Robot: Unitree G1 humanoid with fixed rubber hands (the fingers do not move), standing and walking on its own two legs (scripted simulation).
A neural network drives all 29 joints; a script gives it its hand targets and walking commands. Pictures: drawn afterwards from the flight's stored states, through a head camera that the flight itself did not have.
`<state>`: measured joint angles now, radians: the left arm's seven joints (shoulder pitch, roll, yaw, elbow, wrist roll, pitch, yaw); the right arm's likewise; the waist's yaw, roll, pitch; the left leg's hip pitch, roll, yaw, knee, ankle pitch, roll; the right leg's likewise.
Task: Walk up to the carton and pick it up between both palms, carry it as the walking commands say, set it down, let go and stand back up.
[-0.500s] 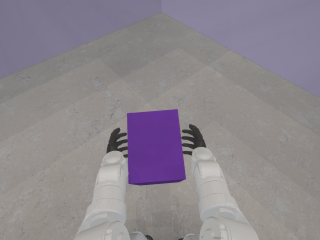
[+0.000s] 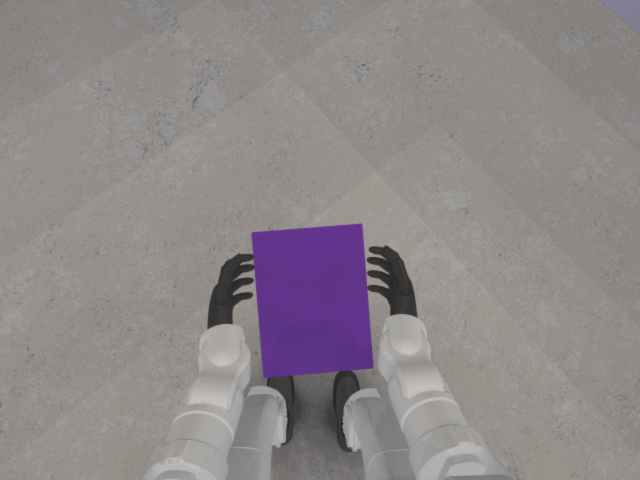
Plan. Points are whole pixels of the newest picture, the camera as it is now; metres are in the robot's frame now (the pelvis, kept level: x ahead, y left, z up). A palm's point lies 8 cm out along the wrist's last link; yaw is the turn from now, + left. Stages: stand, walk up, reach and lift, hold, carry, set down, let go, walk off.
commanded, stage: set down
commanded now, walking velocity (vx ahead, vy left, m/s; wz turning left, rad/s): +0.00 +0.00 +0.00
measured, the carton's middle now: (312, 287) +0.34 +0.02 -0.23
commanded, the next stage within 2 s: none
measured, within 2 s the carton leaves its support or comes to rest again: neither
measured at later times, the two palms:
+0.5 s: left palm (234, 299) +0.32 +0.14 -0.19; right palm (369, 291) +0.33 -0.07 -0.19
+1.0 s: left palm (246, 282) +0.36 +0.13 -0.28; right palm (348, 277) +0.37 -0.05 -0.28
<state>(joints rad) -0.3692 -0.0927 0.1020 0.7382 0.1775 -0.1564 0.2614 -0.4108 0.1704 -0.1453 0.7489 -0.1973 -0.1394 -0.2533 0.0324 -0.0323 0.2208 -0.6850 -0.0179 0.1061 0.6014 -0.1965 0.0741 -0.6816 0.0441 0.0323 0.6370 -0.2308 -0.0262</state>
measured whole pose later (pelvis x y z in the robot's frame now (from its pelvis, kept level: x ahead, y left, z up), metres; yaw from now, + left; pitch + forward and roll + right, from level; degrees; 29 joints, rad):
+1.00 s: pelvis -0.06 -0.01 -0.12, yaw +2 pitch +32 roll +2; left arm -0.93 -0.07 0.28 0.86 0.14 -0.09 0.23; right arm -0.95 0.14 -0.22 0.85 -0.22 -0.03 -0.29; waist 0.03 -0.03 0.25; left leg -1.45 -0.02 0.11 1.22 -0.33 0.07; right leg -1.44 0.04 0.02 1.28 -0.39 -0.02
